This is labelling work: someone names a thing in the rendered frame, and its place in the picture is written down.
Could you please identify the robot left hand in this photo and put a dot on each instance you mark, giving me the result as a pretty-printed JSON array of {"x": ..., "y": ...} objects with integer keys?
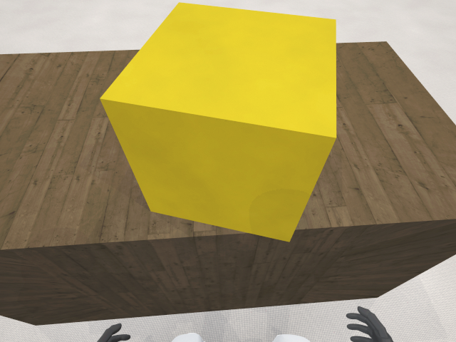
[{"x": 107, "y": 335}]

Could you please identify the carton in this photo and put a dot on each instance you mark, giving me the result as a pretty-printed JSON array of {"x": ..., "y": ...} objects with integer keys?
[{"x": 227, "y": 116}]

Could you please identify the pedestal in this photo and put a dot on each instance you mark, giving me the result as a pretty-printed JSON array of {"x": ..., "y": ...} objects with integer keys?
[{"x": 78, "y": 241}]

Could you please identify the robot right hand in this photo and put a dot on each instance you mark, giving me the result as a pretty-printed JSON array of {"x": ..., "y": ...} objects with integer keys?
[{"x": 375, "y": 329}]

